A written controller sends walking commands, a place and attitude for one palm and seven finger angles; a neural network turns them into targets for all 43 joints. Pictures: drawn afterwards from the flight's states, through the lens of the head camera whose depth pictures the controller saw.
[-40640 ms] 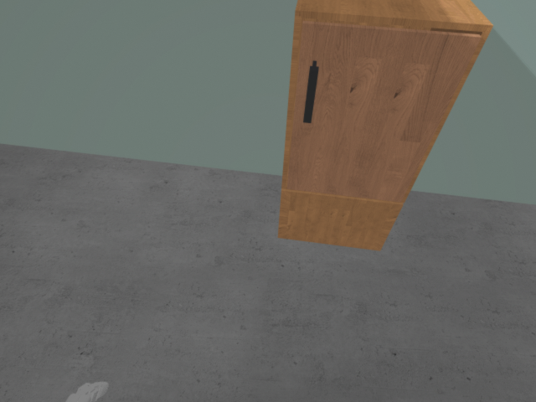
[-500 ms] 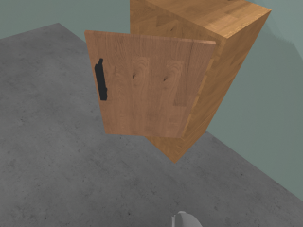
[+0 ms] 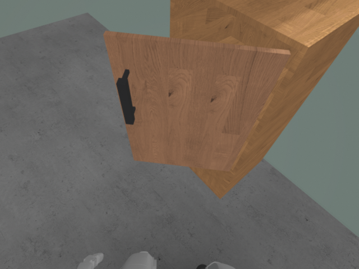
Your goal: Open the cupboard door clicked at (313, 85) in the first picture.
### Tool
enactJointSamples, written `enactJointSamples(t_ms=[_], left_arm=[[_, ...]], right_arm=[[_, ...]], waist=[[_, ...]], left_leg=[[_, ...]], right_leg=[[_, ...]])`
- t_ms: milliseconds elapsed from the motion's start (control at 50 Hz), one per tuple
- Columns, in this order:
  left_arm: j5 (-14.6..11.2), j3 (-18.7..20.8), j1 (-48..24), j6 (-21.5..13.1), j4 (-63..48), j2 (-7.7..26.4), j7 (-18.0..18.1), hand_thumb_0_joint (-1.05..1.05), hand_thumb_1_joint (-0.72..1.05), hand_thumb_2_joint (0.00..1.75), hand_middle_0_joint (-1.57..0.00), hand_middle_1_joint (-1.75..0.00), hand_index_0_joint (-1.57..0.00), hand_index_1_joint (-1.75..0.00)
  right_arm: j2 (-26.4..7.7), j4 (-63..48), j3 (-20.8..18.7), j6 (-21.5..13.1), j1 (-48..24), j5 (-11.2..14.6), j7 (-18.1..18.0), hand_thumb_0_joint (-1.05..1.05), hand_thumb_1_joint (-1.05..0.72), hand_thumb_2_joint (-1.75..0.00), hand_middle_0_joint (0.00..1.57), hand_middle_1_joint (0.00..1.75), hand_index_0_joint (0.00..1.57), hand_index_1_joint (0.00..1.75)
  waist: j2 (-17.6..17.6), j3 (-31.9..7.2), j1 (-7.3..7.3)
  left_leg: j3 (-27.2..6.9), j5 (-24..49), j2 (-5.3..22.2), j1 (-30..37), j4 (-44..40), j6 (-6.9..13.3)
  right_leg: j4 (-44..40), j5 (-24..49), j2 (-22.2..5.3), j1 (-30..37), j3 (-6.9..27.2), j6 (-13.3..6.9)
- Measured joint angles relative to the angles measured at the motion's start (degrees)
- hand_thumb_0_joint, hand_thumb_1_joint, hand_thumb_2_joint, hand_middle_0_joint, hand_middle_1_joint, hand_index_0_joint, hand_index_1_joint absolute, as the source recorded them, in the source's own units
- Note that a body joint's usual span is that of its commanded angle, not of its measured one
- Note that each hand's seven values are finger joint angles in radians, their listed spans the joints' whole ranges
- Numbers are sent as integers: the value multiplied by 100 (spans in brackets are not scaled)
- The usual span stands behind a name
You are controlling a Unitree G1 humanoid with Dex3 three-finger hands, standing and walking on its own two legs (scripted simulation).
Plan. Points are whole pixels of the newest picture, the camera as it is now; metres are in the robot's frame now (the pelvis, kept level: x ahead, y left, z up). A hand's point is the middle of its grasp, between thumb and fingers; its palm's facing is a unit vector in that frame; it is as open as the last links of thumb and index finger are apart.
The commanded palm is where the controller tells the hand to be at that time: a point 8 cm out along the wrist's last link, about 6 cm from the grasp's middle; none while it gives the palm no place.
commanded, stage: come to a stop and stand still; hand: left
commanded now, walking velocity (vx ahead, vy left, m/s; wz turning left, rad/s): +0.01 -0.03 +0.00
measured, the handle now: (128, 98) +0.54 +0.18 +0.02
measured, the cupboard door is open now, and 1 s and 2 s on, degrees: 43 43 43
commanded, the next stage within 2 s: none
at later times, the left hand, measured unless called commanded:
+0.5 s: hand out of the picture -0.06 +0.23 -0.17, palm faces +0.01 -0.98 -0.20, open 7.4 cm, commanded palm none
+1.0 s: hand out of the picture -0.14 +0.19 -0.16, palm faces +0.01 -0.99 -0.16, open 7.4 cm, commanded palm none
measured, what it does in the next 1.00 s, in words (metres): steps on the spot: left foot, then right foot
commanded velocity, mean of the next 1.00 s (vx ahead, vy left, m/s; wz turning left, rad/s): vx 0.00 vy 0.00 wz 0.00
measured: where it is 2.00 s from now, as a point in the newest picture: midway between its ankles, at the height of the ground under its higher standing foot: outside the picture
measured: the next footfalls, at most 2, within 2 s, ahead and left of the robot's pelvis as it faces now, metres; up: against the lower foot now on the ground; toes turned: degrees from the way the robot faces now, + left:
left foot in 0.08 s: +0.06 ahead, +0.12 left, +0.00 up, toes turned -1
right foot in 0.46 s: -0.03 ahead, -0.07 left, +0.00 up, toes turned -4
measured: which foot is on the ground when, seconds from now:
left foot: up 0.00-0.06, down 0.08-1.00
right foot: down 0.00-0.08, up 0.10-0.44, down 0.46-1.00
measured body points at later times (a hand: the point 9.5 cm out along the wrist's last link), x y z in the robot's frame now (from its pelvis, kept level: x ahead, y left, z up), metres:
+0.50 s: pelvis -0.04 +0.06 +0.01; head -0.02 +0.06 +0.46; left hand -0.06 +0.28 -0.15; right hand +0.02 -0.17 -0.14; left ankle +0.02 +0.12 -0.73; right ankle -0.10 -0.08 -0.73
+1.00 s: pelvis -0.08 +0.04 +0.01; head -0.09 +0.04 +0.46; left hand -0.14 +0.24 -0.15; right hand -0.15 -0.16 -0.15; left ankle +0.02 +0.12 -0.72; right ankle -0.10 -0.08 -0.73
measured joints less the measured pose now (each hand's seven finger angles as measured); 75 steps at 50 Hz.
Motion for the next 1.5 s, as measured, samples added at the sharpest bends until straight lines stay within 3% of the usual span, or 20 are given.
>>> enactJointSamples(t_ms=[60, 100, 140, 240, 300, 380, 460, 520, 620, 880, 1140, 1500], left_arm=[[25, 35, 210, 120, 38, 178, -26, -2, 93, 90, -20, -30, -20, -29], [6, 57, 335, 225, 83, 295, -46, -2, 92, 90, -20, -30, -20, -29], [-9, 70, 445, 343, 130, 355, -47, -1, 92, 90, -20, -30, -20, -29], [12, 52, 764, 320, 166, 391, -73, 0, 91, 90, -19, -30, -20, -29], [-4, -16, 1010, 286, 268, 337, -74, 0, 91, 90, -19, -30, -20, -29], [-25, -143, 1215, 296, 463, 199, -68, 1, 91, 90, -19, -30, -20, -29], [-31, -235, 1289, 194, 578, 84, -54, 1, 91, 90, -19, -30, -20, -29], [-29, -295, 1256, 134, 701, -91, -46, 1, 91, 90, -19, -30, -20, -29], [-34, -350, 1386, 62, 806, -168, -47, 1, 90, 90, -20, -30, -20, -29], [-25, -338, 1564, 33, 857, -237, -47, 1, 90, 90, -20, -30, -20, -29], [-30, -339, 1870, 28, 984, -375, -25, 1, 91, 90, -19, -30, -20, -29], [-23, -347, 1809, -23, 911, -439, -36, 1, 90, 90, -20, -30, -20, -29]], right_arm=[[-72, -224, -23, -50, -299, 1, 36, 0, -91, -90, 20, 30, 20, 30], [-48, -308, -22, -111, -392, -10, 54, 0, -91, -90, 20, 30, 20, 30], [-15, -380, 35, -117, -391, -63, 72, 0, -91, -90, 20, 30, 20, 30], [99, -380, 183, -84, -420, -71, 46, 0, -91, -90, 20, 30, 20, 30], [133, -353, 229, -97, -455, -40, 49, 0, -91, -90, 20, 30, 20, 30], [159, -278, 247, -127, -426, -19, 62, 0, -91, -90, 21, 30, 20, 30], [152, -107, 231, -131, -281, 37, 64, 0, -91, -90, 21, 30, 20, 30], [-32, 55, 129, -116, -194, 74, 39, -1, -93, -90, 21, 30, 21, 30], [-160, 375, 143, -39, 134, 35, 87, -1, -93, -90, 21, 30, 20, 30], [81, 755, 212, 65, 803, -15, 79, 1, -91, -90, 20, 30, 20, 30], [334, 712, 240, -1, 728, -2, 47, 1, -91, -90, 20, 30, 20, 30], [256, 623, 225, -42, 606, -9, 21, 1, -91, -90, 20, 30, 20, 30]], waist=[[-94, -83, 100], [-245, -110, 153], [-271, -193, 196], [-281, -346, 322], [-272, -424, 347], [-210, -492, 274], [-237, -552, 201], [-22, -503, 121], [21, -589, 36], [-44, -607, -34], [15, -670, 13], [-52, -715, 42]], left_leg=[[63, 487, -64, 389, -905, -4], [174, 752, -207, 565, -1210, 274], [210, 821, -267, 599, -1320, 514], [251, 1309, -390, 783, -2135, 677], [341, 1533, -452, 864, -2502, 733], [457, 1716, -508, 925, -2766, 777], [572, 1811, -633, 822, -2768, 762], [516, 1882, -578, 837, -2782, 698], [474, 2024, -524, 963, -2908, 659], [341, 2066, -496, 810, -3063, 530], [219, 2102, -394, 692, -2883, 469], [81, 2163, -293, 574, -2658, 415]], right_leg=[[179, -32, -96, -116, 138, 138], [438, -294, -208, -195, 286, 209], [1017, -1094, -113, -334, 534, 197], [2384, -1259, 46, -403, 845, 213], [2071, -1364, -5, -21, 806, 287], [962, -1574, -75, 663, 696, 300], [-490, -866, -141, 1292, 732, 194], [-682, -776, -78, 1394, 692, 297], [-739, -682, -12, 1491, 659, 280], [-653, -532, 71, 1215, 618, 142], [-501, -532, 214, 1107, 602, 55], [-467, -583, 360, 1094, 569, -15]])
